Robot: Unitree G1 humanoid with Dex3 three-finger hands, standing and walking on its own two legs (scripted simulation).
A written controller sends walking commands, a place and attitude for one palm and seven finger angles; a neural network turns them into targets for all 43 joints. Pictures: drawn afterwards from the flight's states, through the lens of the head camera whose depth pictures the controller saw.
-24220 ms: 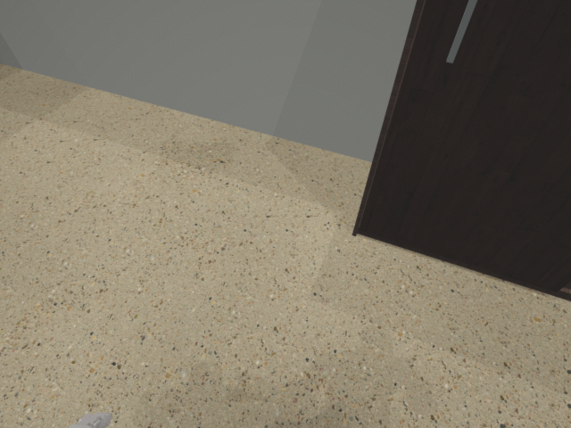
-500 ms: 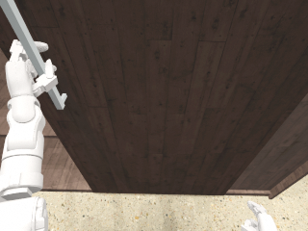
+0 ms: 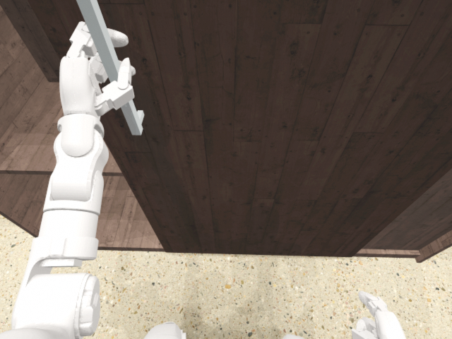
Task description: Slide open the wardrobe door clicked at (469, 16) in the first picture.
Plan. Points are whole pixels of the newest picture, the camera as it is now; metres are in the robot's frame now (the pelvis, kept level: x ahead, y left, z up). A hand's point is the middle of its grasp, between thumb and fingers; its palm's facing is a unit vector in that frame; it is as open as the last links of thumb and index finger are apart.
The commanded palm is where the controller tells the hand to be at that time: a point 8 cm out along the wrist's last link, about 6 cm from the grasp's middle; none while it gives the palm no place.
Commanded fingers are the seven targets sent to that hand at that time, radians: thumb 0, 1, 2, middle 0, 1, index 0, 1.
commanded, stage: stop walking and hold the door there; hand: left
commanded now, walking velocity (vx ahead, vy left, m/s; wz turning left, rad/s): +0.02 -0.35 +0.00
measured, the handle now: (114, 56) +0.47 +0.18 +0.24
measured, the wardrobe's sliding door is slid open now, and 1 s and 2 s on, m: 0.48 0.48 0.48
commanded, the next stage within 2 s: loosen the grip on the handle in 0.86 s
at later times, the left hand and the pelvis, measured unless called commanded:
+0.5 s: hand (126, 89) +0.42 +0.16 +0.22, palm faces +0.02 -1.00 -0.07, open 6.1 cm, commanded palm +0.40 +0.17 +0.19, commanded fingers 0.00 0.90 0.90 -0.45 -1.40 -0.45 -1.40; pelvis -0.01 +0.06 +0.01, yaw -2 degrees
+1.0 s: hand (124, 87) +0.42 +0.16 +0.22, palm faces +0.02 -0.99 -0.16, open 6.2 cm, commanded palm +0.40 +0.20 +0.20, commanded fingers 0.00 0.54 0.73 -0.45 -1.40 -0.45 -1.40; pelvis +0.00 +0.05 +0.01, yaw -1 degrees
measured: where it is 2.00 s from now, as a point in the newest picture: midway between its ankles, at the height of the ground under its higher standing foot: outside the picture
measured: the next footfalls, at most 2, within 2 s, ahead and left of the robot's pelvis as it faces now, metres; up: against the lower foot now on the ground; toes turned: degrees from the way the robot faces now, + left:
left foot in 0.02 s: +0.08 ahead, +0.17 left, +0.00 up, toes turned -9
right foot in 0.16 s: +0.05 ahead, -0.08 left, +0.00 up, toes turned -6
